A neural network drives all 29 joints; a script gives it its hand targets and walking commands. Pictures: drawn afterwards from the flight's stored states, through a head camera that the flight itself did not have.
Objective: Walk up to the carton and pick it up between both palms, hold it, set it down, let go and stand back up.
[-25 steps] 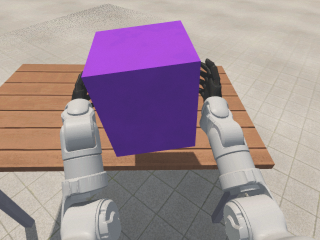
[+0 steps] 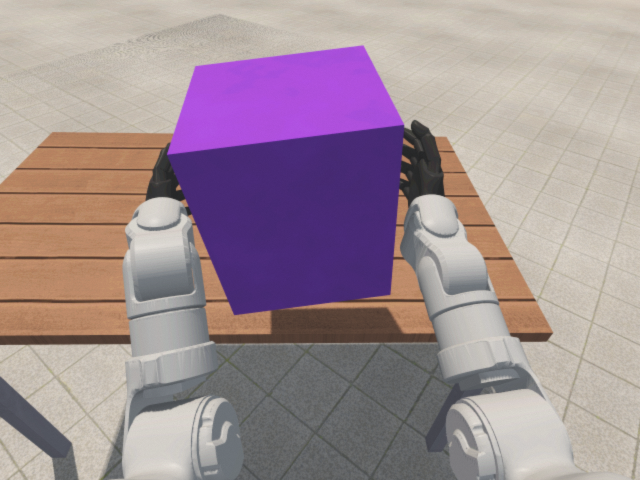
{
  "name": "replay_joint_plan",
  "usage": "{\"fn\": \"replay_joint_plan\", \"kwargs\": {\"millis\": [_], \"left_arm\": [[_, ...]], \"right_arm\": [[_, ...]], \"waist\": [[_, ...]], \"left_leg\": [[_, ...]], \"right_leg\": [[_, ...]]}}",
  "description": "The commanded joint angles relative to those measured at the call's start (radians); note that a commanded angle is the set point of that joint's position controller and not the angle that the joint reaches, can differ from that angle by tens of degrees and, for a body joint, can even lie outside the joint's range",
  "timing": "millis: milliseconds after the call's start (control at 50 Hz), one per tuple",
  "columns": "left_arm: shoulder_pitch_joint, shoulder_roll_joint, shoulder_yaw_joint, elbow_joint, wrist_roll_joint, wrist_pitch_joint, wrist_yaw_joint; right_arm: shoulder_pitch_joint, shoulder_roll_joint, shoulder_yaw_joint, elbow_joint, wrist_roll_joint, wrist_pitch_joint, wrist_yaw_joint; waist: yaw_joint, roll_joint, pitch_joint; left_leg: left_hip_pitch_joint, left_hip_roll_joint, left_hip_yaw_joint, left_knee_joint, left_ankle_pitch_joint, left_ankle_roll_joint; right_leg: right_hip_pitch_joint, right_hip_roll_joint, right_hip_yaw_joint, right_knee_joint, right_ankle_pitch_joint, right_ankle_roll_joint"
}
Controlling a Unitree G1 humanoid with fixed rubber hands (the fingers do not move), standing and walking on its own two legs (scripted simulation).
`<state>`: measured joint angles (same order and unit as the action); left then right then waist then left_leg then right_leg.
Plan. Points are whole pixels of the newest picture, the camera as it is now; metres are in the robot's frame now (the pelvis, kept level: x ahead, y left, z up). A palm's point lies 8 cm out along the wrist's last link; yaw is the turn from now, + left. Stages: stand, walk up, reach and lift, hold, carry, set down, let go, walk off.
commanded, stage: hold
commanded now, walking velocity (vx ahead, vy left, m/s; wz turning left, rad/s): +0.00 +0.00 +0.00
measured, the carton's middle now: (296, 184) +0.42 +0.00 +0.18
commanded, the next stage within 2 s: none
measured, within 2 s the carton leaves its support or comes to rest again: neither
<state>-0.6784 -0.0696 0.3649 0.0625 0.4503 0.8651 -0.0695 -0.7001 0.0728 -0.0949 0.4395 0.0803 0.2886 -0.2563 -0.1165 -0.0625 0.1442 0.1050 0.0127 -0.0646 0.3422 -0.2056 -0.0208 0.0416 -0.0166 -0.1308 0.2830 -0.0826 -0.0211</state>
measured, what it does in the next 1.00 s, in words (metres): stands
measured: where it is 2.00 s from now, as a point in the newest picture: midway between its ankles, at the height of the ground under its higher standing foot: outside the picture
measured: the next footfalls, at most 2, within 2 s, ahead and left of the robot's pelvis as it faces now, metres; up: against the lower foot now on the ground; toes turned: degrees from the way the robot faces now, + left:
none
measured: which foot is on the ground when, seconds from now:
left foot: down 0.00-1.00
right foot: down 0.00-1.00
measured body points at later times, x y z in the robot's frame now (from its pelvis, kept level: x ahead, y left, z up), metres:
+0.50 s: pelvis +0.00 +0.00 +0.00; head -0.04 +0.02 +0.45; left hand +0.37 +0.15 +0.20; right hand +0.37 -0.15 +0.21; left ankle +0.01 +0.14 -0.74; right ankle +0.07 -0.11 -0.74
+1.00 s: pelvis +0.00 +0.00 +0.00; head -0.04 +0.02 +0.45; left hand +0.38 +0.14 +0.20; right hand +0.37 -0.15 +0.21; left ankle +0.01 +0.14 -0.74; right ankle +0.07 -0.11 -0.75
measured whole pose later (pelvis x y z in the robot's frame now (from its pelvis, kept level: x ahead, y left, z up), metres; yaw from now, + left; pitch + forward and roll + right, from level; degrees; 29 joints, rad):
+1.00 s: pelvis +0.00 +0.00 +0.00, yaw +0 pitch -14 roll +0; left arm -0.67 -0.07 0.36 0.05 0.44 0.86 -0.07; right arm -0.69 0.06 -0.07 0.42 0.11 0.28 -0.27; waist -0.13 -0.07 0.16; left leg 0.10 0.02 -0.06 0.34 -0.20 -0.02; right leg 0.04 -0.01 -0.13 0.28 -0.08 -0.02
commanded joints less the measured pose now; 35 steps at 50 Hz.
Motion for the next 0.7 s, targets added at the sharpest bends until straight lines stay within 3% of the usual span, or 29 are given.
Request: {"fn": "replay_joint_plan", "kwargs": {"millis": [0,220,480,680], "left_arm": [[-0.782,-0.360,-0.434,-0.165,-0.206,-0.114,-0.155],[-0.760,-0.353,-0.453,-0.219,-0.215,-0.110,-0.150],[-0.771,-0.355,-0.440,-0.181,-0.200,-0.106,-0.153],[-0.783,-0.360,-0.432,-0.157,-0.203,-0.114,-0.159]], "right_arm": [[-0.764,0.430,0.347,-0.229,0.079,-0.048,0.155],[-0.746,0.439,0.403,-0.267,0.120,-0.040,0.138],[-0.752,0.424,0.358,-0.241,0.086,-0.036,0.150],[-0.756,0.427,0.341,-0.220,0.074,-0.044,0.151]], "waist": [[-0.017,0.081,-0.500],[-0.007,0.082,-0.545],[-0.013,0.101,-0.480],[-0.023,0.085,-0.489]], "left_leg": [[-0.220,-0.056,0.121,-0.103,0.170,0.032],[-0.190,-0.063,0.117,-0.079,0.232,0.025],[-0.245,-0.050,0.121,-0.118,0.125,0.037],[-0.230,-0.056,0.120,-0.111,0.144,0.034]], "right_leg": [[0.375,0.042,-0.017,0.019,0.096,0.054],[0.396,0.041,-0.013,0.030,0.178,0.064],[0.372,0.043,-0.017,0.025,0.063,0.056],[0.373,0.039,-0.016,0.019,0.080,0.058]]}}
